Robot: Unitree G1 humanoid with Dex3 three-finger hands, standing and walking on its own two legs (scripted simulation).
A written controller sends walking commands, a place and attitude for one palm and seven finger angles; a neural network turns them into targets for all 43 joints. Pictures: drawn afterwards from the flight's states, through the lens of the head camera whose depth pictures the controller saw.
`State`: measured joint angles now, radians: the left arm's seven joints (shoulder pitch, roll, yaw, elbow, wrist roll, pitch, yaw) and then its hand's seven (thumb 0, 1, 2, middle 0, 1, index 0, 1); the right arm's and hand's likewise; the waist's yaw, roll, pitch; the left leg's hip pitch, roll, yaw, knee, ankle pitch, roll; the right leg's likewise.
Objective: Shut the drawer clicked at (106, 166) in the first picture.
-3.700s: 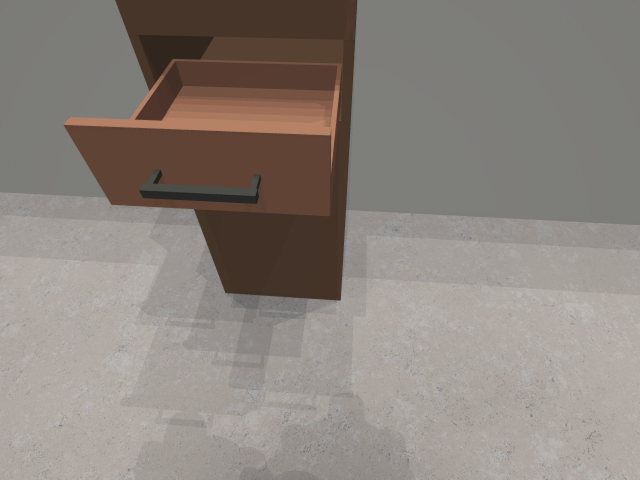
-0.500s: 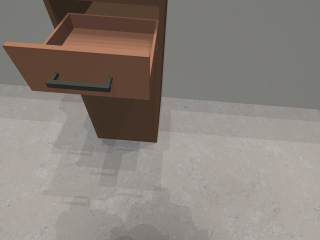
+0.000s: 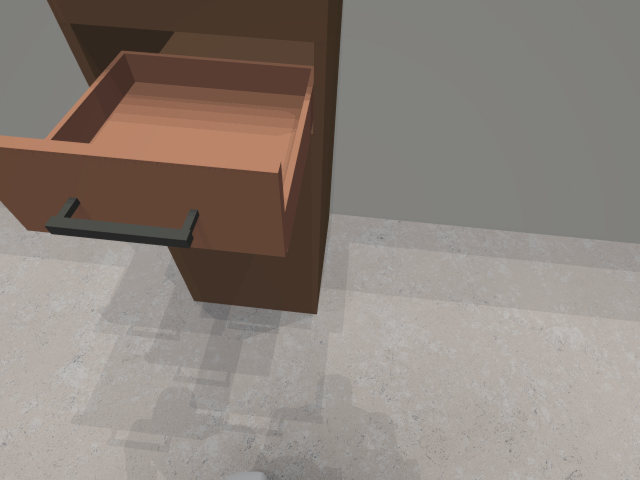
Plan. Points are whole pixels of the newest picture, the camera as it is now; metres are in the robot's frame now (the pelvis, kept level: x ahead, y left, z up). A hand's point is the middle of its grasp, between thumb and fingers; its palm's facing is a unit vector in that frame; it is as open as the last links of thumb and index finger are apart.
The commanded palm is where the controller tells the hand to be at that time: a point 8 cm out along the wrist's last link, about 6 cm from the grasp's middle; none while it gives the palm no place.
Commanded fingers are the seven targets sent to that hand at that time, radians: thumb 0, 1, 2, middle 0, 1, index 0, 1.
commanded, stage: come to a stop and stand still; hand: left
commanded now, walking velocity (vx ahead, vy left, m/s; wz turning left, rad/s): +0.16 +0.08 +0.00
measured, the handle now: (125, 221) +0.38 +0.28 +0.09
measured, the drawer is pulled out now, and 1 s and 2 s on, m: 0.30 0.30 0.30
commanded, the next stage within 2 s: look again from close up in 1.24 s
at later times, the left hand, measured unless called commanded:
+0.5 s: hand out of the picture +0.13 +0.18 -0.16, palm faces +0.08 -0.96 -0.25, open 7.3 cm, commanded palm none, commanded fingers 0.00 0.90 0.90 -0.20 -0.30 -0.20 -0.30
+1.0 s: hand out of the picture +0.13 +0.13 -0.16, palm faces +0.06 -0.97 -0.24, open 7.4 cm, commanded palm none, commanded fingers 0.00 0.90 0.90 -0.20 -0.30 -0.20 -0.30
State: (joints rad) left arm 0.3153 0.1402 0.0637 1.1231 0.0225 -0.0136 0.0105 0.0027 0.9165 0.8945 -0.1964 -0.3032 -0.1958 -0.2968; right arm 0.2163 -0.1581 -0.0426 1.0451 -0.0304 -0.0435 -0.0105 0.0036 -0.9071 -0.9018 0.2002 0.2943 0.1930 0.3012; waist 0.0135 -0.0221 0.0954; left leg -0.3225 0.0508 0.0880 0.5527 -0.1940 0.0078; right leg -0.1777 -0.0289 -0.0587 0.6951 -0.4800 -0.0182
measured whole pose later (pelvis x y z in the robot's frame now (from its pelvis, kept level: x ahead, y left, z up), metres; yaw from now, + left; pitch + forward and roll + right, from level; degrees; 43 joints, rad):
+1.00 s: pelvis +0.09 -0.06 +0.00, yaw +0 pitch -1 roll +1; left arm 0.27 0.16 0.00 0.98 0.02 0.00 0.04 0.00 0.92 0.89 -0.20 -0.30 -0.20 -0.30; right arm 0.19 -0.17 -0.01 0.94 -0.02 0.01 -0.01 0.00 -0.91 -0.90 0.20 0.29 0.19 0.30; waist 0.02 0.02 0.01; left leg -0.27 0.01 0.04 0.57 -0.28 0.00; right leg -0.20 0.04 0.00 0.59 -0.37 -0.06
